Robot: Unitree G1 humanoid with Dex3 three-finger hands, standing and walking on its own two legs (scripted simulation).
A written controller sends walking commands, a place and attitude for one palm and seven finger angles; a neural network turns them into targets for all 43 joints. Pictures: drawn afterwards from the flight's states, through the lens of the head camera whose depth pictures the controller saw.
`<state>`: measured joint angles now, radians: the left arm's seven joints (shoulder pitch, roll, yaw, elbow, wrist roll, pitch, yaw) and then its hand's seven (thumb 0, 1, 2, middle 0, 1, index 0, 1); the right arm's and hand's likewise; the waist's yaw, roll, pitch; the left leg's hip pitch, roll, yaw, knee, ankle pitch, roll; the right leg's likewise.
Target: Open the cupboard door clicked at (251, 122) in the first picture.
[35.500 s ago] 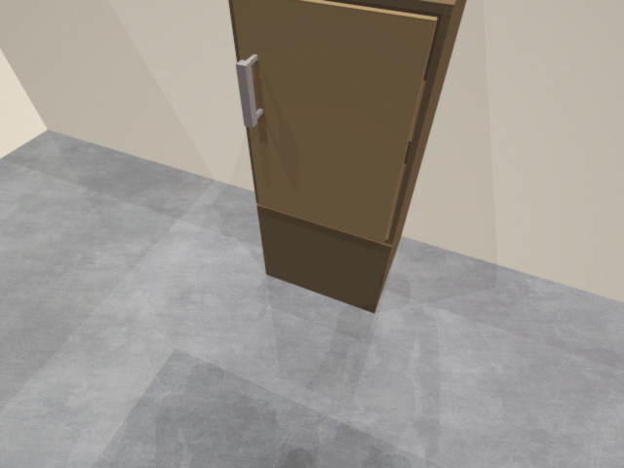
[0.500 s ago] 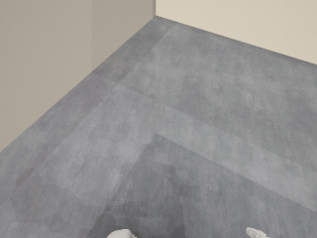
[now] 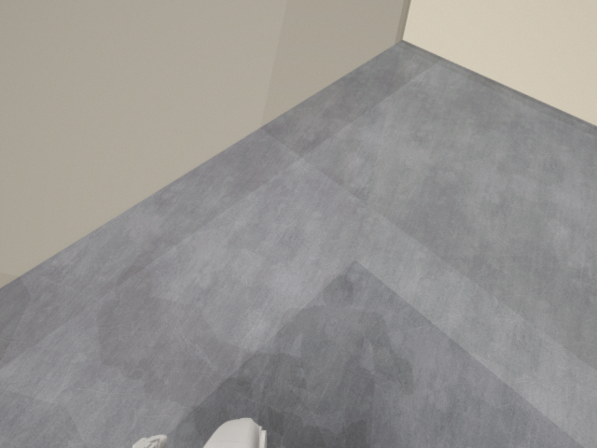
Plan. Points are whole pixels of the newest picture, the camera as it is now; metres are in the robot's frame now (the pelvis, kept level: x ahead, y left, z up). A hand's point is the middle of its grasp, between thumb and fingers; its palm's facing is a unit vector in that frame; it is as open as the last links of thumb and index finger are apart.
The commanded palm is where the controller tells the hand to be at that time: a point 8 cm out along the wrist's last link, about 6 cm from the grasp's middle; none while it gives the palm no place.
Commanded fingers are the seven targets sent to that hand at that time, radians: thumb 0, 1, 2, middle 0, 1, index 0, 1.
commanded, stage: turn to face it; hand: left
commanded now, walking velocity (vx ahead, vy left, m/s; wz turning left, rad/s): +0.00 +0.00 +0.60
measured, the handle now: out of the picture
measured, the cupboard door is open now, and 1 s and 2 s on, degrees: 46 46 46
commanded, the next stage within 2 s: none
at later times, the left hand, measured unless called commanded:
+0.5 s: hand out of the picture +0.08 +0.22 -0.15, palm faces +0.28 -0.92 -0.29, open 7.3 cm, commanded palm none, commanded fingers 0.00 0.90 0.90 -0.20 -0.30 -0.20 -0.30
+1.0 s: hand out of the picture -0.06 +0.21 -0.18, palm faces +0.59 -0.77 -0.23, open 7.3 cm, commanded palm none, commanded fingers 0.00 0.90 0.90 -0.20 -0.30 -0.20 -0.30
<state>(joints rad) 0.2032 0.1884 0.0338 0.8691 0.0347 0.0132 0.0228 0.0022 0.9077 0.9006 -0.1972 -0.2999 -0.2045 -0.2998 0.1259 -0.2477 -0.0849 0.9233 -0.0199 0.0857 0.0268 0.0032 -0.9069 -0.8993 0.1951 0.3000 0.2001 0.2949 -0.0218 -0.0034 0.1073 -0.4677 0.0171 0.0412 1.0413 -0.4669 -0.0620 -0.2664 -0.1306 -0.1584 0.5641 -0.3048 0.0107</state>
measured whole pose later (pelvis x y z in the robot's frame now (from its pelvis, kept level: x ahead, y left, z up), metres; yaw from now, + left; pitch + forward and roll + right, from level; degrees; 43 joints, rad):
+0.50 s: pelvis +0.02 -0.02 -0.01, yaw +17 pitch +2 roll +0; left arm 0.13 0.25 0.06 0.85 0.02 0.03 0.01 0.00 0.91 0.90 -0.19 -0.30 -0.20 -0.30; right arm 0.19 -0.22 -0.07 0.93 -0.03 0.06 0.00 0.00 -0.90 -0.90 0.20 0.30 0.20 0.30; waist -0.03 0.01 0.08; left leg -0.33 -0.02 -0.09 0.57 -0.27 -0.02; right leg -0.30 -0.05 -0.04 0.59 -0.32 0.06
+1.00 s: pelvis +0.02 +0.00 +0.00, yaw +36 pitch +1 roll -1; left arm 0.19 0.27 0.07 0.93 0.02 0.07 0.01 0.01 0.91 0.90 -0.20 -0.30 -0.20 -0.30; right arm 0.12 -0.21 -0.06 0.90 -0.03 0.03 0.00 0.00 -0.91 -0.90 0.20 0.30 0.20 0.30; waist 0.00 -0.06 0.11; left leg -0.32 0.00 0.03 0.58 -0.29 0.04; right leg -0.47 -0.11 -0.06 1.12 -0.48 0.09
